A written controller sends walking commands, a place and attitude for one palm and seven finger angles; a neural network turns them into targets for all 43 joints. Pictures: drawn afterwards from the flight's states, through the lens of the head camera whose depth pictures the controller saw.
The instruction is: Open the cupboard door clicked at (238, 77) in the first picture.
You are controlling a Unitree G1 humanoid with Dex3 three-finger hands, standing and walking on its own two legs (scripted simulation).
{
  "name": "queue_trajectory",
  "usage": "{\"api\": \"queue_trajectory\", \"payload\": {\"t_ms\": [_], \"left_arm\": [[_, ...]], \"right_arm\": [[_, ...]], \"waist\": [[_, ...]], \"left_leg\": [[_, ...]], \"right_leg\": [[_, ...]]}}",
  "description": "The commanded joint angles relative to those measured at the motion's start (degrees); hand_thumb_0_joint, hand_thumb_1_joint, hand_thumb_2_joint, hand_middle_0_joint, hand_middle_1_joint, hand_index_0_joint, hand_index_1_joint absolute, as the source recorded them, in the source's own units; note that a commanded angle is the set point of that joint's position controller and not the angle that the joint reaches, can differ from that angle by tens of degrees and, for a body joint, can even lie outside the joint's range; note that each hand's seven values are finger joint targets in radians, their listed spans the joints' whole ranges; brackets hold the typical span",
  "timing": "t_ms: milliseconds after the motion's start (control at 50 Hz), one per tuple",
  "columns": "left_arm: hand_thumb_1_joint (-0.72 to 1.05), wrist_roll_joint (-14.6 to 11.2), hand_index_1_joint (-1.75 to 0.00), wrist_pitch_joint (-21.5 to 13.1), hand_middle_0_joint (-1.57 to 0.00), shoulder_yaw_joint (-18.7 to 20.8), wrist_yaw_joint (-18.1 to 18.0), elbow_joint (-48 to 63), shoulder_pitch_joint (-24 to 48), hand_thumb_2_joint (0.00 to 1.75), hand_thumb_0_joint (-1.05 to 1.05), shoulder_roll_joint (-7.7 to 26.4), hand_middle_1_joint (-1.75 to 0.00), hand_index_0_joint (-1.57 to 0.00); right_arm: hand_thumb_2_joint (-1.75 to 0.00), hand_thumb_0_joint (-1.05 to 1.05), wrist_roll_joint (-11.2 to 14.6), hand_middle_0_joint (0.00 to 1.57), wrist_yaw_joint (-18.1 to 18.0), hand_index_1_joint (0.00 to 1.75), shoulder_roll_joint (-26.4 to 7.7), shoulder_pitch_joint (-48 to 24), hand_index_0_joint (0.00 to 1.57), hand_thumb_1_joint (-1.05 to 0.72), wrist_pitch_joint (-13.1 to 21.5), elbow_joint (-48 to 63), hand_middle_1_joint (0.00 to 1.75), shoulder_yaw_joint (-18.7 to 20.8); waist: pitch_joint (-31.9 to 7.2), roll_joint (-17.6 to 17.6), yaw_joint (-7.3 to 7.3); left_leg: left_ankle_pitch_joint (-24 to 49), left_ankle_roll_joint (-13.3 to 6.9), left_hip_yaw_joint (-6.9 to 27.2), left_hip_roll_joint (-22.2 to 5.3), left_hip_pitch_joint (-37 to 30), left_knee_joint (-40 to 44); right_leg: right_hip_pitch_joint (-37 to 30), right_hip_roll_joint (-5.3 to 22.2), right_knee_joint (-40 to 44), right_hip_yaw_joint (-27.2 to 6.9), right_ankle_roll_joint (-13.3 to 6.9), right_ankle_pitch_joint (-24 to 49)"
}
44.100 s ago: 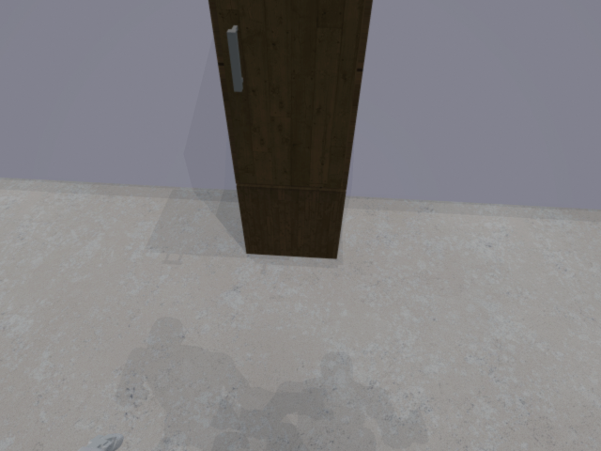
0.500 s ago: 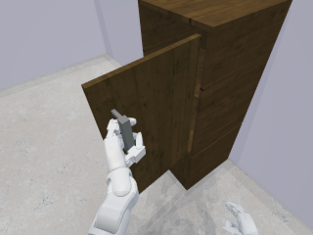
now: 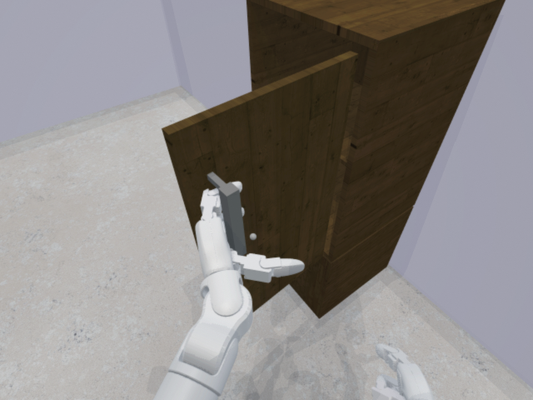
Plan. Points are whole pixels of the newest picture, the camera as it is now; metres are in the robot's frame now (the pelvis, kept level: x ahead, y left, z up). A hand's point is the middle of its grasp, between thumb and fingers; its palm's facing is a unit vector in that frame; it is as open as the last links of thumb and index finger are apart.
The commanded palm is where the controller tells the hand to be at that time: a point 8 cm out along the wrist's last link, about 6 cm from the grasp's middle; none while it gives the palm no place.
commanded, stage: open thumb and fingers to let go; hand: left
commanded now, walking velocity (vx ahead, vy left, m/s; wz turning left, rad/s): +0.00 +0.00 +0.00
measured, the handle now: (226, 216) +0.36 +0.09 +0.11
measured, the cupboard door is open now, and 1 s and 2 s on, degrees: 94 98 98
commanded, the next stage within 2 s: slide the hand sideways off the handle in 0.14 s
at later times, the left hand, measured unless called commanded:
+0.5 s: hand (250, 258) +0.28 +0.05 +0.11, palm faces -0.16 -0.99 -0.01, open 16.2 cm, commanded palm +0.26 +0.09 +0.10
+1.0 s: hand (228, 282) +0.25 +0.07 +0.11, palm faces -0.06 -1.00 +0.00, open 16.2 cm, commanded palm +0.22 +0.13 +0.10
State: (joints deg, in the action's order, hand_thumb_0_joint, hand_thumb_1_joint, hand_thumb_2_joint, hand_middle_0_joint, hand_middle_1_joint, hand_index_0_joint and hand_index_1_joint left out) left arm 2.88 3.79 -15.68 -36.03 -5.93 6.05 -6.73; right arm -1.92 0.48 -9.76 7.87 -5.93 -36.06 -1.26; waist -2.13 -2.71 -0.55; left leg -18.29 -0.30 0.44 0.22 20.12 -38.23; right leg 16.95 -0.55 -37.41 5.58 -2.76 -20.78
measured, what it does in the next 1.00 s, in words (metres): stands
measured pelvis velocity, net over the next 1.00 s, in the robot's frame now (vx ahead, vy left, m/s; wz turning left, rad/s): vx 0.01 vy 0.00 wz -0.03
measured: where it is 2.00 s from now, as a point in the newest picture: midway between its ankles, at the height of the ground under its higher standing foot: outside the picture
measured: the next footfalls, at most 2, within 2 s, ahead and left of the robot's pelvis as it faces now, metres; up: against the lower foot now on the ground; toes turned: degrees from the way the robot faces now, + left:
none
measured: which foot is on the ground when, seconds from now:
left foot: down 0.00-1.00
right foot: down 0.00-1.00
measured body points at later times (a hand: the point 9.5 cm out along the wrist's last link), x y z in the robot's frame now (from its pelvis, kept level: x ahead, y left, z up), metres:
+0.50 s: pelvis -0.01 +0.01 +0.00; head -0.03 -0.01 +0.45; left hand +0.29 +0.10 +0.11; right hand +0.16 -0.20 -0.10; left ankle +0.02 +0.12 -0.72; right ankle -0.01 -0.09 -0.72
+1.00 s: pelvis +0.01 +0.00 +0.00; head +0.00 -0.02 +0.45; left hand +0.24 +0.12 +0.11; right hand +0.20 -0.21 -0.07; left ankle +0.02 +0.12 -0.72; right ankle -0.01 -0.09 -0.72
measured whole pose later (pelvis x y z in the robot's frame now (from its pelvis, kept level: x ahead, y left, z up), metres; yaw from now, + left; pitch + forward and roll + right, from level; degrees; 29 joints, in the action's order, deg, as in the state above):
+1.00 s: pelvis +0.01 +0.00 +0.00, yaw -2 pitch +0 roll +0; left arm -3.5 -2.7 -12.3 -5.1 14.7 -18.6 3.9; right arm 0.6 0.2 -11.5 11.1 -1.3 -28.1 -2.9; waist -1.8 -2.4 -1.1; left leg -19.1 -0.6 -1.4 0.0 16.7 -36.2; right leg 14.6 -0.8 -36.2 3.6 -2.4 -21.2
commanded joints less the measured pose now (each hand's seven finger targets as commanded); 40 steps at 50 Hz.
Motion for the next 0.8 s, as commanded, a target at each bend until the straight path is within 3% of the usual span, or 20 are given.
{"api": "queue_trajectory", "payload": {"t_ms": [0,100,180,220,240,260,300,340,360,400,440,500,560,580,620,680,780], "left_arm": [[-0.50,1.96,-0.55,-3.05,-0.19,-0.99,-0.52,11.24,17.41,0.30,0.00,-8.88,-0.55,-0.19],[-0.50,1.22,-0.30,-2.59,-0.15,0.36,-1.18,10.11,19.63,0.30,0.00,-8.31,-0.30,-0.15],[-0.50,1.71,-0.30,-2.45,-0.15,0.35,-1.71,8.12,22.16,0.30,0.00,-8.57,-0.30,-0.15],[-0.50,1.98,-0.30,-2.57,-0.15,0.41,-2.06,8.09,23.79,0.30,0.00,-8.58,-0.30,-0.15],[-0.50,6.26,-0.30,-5.24,-0.15,-12.39,10.54,8.43,20.21,0.30,0.00,-5.01,-0.30,-0.15],[-0.50,4.10,-0.30,-8.40,-0.15,-7.92,17.06,11.67,23.07,0.30,0.00,-0.63,-0.30,-0.15],[-0.50,2.16,-0.30,-11.90,-0.15,-7.61,24.44,14.18,24.23,0.30,0.00,1.82,-0.30,-0.15],[-0.50,-1.38,-0.30,-13.46,-0.15,-7.67,31.50,12.97,23.12,0.30,0.00,2.43,-0.30,-0.15],[-0.50,-4.05,-0.30,-13.30,-0.15,-6.34,33.22,11.88,22.23,0.30,0.00,2.07,-0.30,-0.15],[-0.50,-9.02,-0.30,-12.13,-0.15,-2.67,33.63,9.83,19.26,0.30,0.00,1.73,-0.30,-0.15],[-0.50,-11.39,-0.30,-10.81,-0.15,1.58,32.14,10.24,16.80,0.30,0.00,3.22,-0.30,-0.15],[-0.50,-9.87,-0.30,-10.13,-0.15,2.55,28.72,11.07,15.19,0.30,0.00,3.25,-0.30,-0.15],[-0.50,-6.14,-0.30,-11.01,-0.15,1.32,26.50,15.43,9.93,0.30,0.00,3.31,-0.30,-0.15],[-0.50,-5.38,-0.30,-10.96,-0.15,2.10,26.32,15.32,7.25,0.30,0.00,4.79,-0.30,-0.15],[-0.50,-4.64,-0.30,-11.06,-0.15,2.69,26.42,17.73,6.13,0.30,0.00,6.08,-0.30,-0.15],[-0.50,-4.18,-0.30,-10.97,-0.15,3.42,26.92,21.35,1.09,0.30,0.00,7.71,-0.30,-0.15],[-0.50,-4.73,-0.30,-9.97,-0.15,4.24,28.07,27.56,-6.39,0.30,0.00,8.87,-0.30,-0.15]], "right_arm": [[-0.90,0.00,-0.33,0.20,-0.06,0.30,-4.82,-8.35,0.20,-0.90,3.17,9.28,0.30,1.73],[-0.90,0.00,-0.25,0.20,-0.19,0.30,-4.78,-9.03,0.20,-0.90,3.24,8.98,0.30,1.62],[-0.90,0.00,-0.17,0.20,-0.22,0.30,-4.64,-9.13,0.20,-0.90,3.48,8.23,0.30,1.56],[-0.90,0.00,-0.26,0.20,-0.15,0.30,-4.69,-9.05,0.20,-0.90,3.64,8.01,0.30,1.60],[-0.90,0.00,-0.16,0.20,0.22,0.30,-6.61,-2.84,0.20,-0.90,2.64,7.42,0.30,1.60],[-0.90,0.00,0.65,0.20,-0.45,0.30,-6.52,-2.58,0.20,-0.90,2.62,9.48,0.30,1.97],[-0.90,0.00,1.09,0.20,-1.41,0.30,-6.38,-2.42,0.20,-0.90,3.01,10.95,0.30,1.66],[-0.90,0.00,1.89,0.20,-2.01,0.30,-6.30,-2.06,0.20,-0.90,4.15,11.82,0.30,0.97],[-0.90,0.00,2.53,0.20,-2.37,0.30,-6.09,-3.05,0.20,-0.90,4.79,12.74,0.30,0.62],[-0.90,0.00,3.15,0.20,-2.89,0.30,-6.33,-4.54,0.20,-0.90,6.15,13.26,0.30,-0.07],[-0.90,0.00,3.38,0.20,-3.04,0.30,-6.64,-5.57,0.20,-0.90,7.08,13.48,0.30,-0.25],[-0.90,0.00,3.17,0.20,-2.17,0.30,-6.51,-5.59,0.20,-0.90,7.76,13.50,0.30,-0.26],[-0.90,0.00,2.71,0.20,-0.79,0.30,-6.24,-4.39,0.20,-0.90,8.05,14.42,0.30,0.35],[-0.90,0.00,2.61,0.20,-0.44,0.30,-6.47,-4.19,0.20,-0.90,7.85,14.53,0.30,0.45],[-0.90,0.00,2.53,0.20,-0.25,0.30,-6.39,-4.15,0.20,-0.90,7.47,15.03,0.30,0.52],[-0.90,0.00,2.39,0.20,-0.05,0.30,-6.37,-4.36,0.20,-0.90,7.12,16.09,0.30,0.51],[-0.90,0.00,2.44,0.20,-0.27,0.30,-6.15,-4.67,0.20,-0.90,6.81,17.27,0.30,0.35]], "waist": [[-11.03,6.02,-0.08],[-10.08,7.43,-0.08],[-8.74,8.02,0.09],[-9.51,6.16,0.21],[-6.13,10.35,5.06],[-11.16,7.91,3.74],[-16.16,2.72,2.65],[-14.99,2.28,3.50],[-13.36,2.69,3.02],[-8.82,6.57,2.22],[-7.93,8.45,0.67],[-6.01,8.11,0.12],[-8.07,5.75,-0.56],[-8.26,5.88,-1.25],[-8.21,5.25,-0.96],[-8.58,4.98,-1.69],[-7.26,5.47,-1.52]], "left_leg": [[10.06,-0.57,1.19,-0.20,-6.34,3.49],[7.88,-0.59,1.05,-0.04,-5.65,3.38],[5.95,-0.44,1.43,0.09,-5.05,3.50],[5.62,-0.41,1.40,0.12,-5.09,3.55],[8.32,-1.42,1.89,0.26,-6.51,4.83],[10.59,-1.69,1.57,0.23,-6.95,4.26],[12.51,-1.82,1.20,0.69,-8.98,3.51],[10.81,-1.86,1.62,0.62,-10.13,3.78],[7.96,-1.80,1.64,0.69,-9.14,4.15],[2.79,-1.39,2.31,0.32,-6.96,5.97],[0.22,-1.04,2.55,0.26,-5.86,7.53],[-0.61,-0.94,2.22,0.03,-5.48,8.57],[3.41,-0.93,1.65,-0.37,-7.00,8.16],[3.92,-0.89,1.47,-0.40,-6.66,8.22],[5.13,-1.00,0.68,-0.50,-6.98,7.91],[6.98,-1.13,0.09,-0.45,-7.11,7.65],[9.15,-1.31,-0.45,-0.39,-7.57,7.38]], "right_leg": [[1.70,0.89,6.98,-2.20,0.28,9.15],[2.48,0.92,8.34,-2.67,0.46,5.49],[3.60,0.92,8.79,-2.67,0.30,2.42],[4.01,0.86,7.90,-2.53,0.16,2.49],[5.04,0.70,6.77,-4.30,0.40,8.94],[3.07,0.69,5.17,-4.03,0.10,13.09],[1.01,0.93,3.66,-4.30,-0.14,16.68],[1.81,0.67,4.34,-3.54,-0.17,14.84],[2.34,0.37,5.43,-3.39,-0.01,11.68],[2.94,-0.11,7.69,-2.75,0.49,5.24],[2.21,-0.25,8.61,-2.51,0.70,1.64],[2.94,-0.12,8.67,-2.44,0.93,0.26],[2.00,-0.21,7.22,-2.30,0.55,4.25],[1.14,-0.25,7.24,-2.43,0.38,4.58],[0.64,-0.14,7.51,-2.91,0.38,6.02],[-1.22,-0.03,7.71,-3.31,0.29,8.49],[-2.34,-0.02,7.98,-3.49,0.55,12.41]]}}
